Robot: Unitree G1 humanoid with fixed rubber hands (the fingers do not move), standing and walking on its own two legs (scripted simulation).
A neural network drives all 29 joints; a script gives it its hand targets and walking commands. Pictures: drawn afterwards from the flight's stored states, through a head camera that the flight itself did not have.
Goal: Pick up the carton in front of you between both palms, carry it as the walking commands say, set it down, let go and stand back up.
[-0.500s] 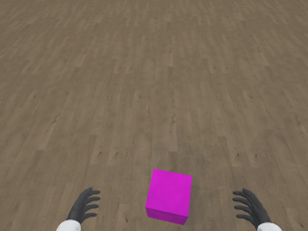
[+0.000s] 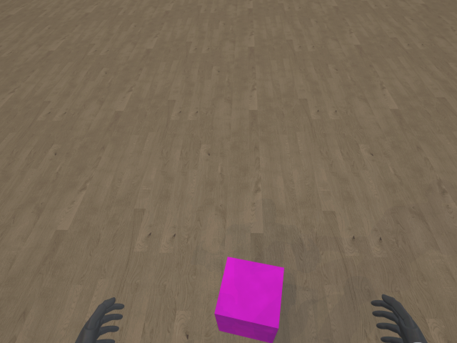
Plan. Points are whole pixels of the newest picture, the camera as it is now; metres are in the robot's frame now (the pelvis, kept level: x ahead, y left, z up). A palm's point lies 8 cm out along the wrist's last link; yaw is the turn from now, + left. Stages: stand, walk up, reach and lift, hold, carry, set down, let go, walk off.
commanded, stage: stand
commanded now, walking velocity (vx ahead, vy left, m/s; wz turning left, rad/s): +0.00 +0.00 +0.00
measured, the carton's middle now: (250, 300) +0.38 -0.02 -0.65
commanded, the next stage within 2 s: none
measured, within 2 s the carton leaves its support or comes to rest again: neither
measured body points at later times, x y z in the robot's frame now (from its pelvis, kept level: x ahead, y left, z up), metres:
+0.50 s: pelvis +0.02 +0.00 +0.01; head +0.01 -0.01 +0.46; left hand +0.14 +0.30 -0.09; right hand +0.15 -0.30 -0.10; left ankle -0.02 +0.11 -0.74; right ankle -0.01 -0.11 -0.74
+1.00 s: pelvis +0.00 +0.00 +0.01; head -0.01 -0.01 +0.46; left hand +0.10 +0.31 -0.10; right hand +0.11 -0.31 -0.10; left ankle -0.02 +0.11 -0.74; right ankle -0.01 -0.11 -0.74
